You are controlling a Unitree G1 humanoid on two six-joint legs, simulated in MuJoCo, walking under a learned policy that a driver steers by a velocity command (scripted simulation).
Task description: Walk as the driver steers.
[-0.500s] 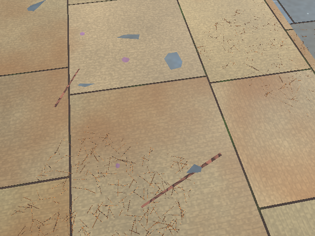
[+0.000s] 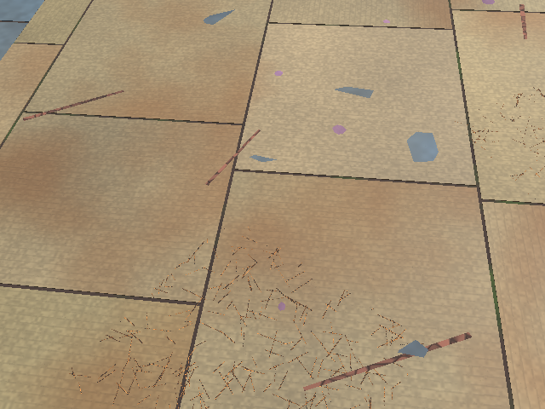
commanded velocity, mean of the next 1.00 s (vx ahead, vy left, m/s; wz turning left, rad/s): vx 0.26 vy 0.00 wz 0.08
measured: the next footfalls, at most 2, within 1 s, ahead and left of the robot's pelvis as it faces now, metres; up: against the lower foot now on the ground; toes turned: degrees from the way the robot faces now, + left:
left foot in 0.16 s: +0.02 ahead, +0.14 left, +0.00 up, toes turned +8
right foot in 0.70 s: +0.19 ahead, -0.07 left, +0.00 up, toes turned +9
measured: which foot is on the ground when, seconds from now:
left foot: up 0.00-0.14, down 0.16-0.72, up 0.74-1.00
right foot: down 0.00-0.16, up 0.18-0.68, down 0.70-1.00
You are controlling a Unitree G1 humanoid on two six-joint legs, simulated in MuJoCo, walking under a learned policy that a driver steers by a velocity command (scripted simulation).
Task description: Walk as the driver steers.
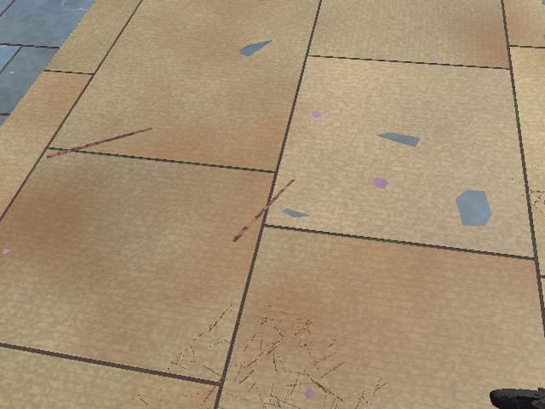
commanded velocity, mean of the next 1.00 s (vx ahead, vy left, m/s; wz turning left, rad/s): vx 0.27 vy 0.00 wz -0.16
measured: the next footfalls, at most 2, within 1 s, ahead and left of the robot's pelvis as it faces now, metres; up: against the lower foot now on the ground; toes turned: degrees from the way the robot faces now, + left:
left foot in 0.16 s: +0.29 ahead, +0.13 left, +0.00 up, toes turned -10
right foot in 0.60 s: +0.45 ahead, -0.17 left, +0.00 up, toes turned -16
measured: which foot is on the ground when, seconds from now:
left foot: up 0.00-0.14, down 0.16-0.62, up 0.64-1.00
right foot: down 0.00-0.18, up 0.20-0.58, down 0.60-1.00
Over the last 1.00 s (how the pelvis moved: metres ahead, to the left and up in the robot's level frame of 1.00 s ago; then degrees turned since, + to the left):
0.23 0.01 0.01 1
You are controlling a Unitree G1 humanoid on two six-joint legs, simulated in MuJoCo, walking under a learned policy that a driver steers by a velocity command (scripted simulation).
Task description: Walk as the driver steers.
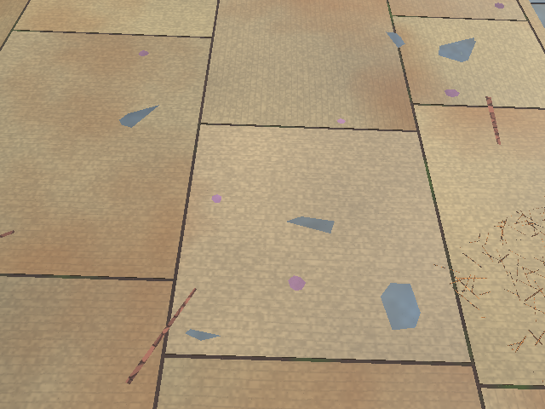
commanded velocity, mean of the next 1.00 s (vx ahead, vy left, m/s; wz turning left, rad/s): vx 0.30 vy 0.00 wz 0.33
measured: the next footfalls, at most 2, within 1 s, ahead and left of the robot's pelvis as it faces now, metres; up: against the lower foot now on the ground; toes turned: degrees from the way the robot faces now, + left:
left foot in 0.04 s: +0.04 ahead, +0.11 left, +0.00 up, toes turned +5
right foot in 0.52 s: +0.18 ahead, -0.09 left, +0.00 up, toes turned +22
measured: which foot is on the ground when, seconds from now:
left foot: up 0.00-0.02, down 0.04-0.52, up 0.54-0.94, down 0.96-1.00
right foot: down 0.00-0.04, up 0.06-0.50, down 0.52-0.96, up 0.98-1.00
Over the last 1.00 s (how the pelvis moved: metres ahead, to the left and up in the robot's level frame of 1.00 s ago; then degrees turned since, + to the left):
0.37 -0.03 -0.02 -6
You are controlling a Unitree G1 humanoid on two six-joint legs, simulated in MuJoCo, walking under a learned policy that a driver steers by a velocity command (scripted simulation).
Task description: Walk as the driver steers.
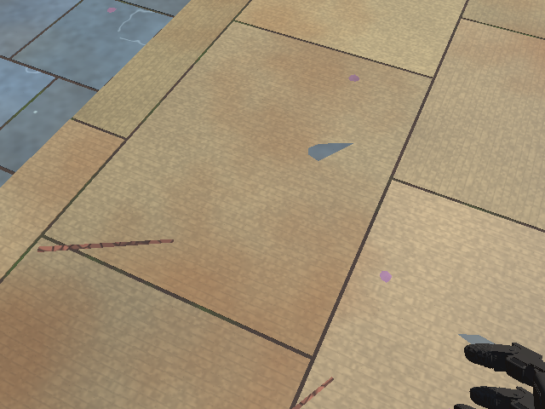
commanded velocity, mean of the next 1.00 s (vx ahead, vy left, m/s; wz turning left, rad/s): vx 0.22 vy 0.00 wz -0.52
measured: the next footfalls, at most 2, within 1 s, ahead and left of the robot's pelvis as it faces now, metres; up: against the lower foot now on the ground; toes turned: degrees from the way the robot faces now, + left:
right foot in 0.44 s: +0.38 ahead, -0.15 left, +0.00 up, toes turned -16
left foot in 0.92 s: +0.47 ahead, +0.05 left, +0.00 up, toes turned -37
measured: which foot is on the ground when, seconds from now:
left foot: down 0.00-0.44, up 0.46-0.90, down 0.92-1.00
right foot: up 0.00-0.42, down 0.44-0.92, up 0.94-1.00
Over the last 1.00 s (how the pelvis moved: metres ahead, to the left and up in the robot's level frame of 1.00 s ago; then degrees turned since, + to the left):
0.28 0.12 -0.01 18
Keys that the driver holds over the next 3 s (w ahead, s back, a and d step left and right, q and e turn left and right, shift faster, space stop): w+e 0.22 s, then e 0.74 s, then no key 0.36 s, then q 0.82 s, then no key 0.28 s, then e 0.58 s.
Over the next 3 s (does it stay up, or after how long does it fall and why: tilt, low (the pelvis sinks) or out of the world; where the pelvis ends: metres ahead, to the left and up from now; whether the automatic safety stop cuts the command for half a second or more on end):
stays up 0.36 -0.06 0.00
